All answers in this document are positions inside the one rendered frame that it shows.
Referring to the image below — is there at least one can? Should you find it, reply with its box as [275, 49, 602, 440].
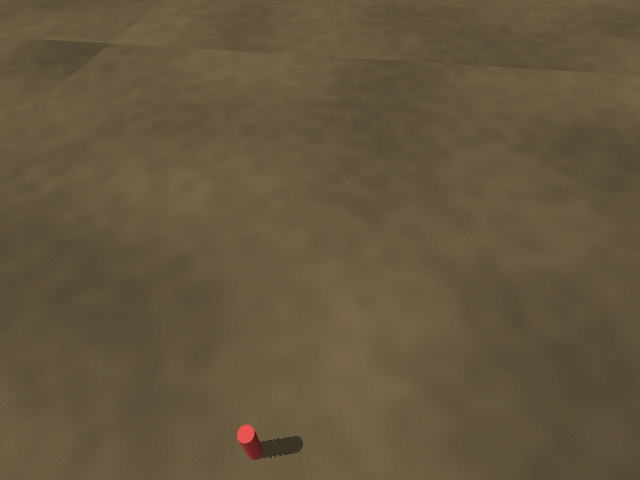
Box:
[237, 425, 263, 460]

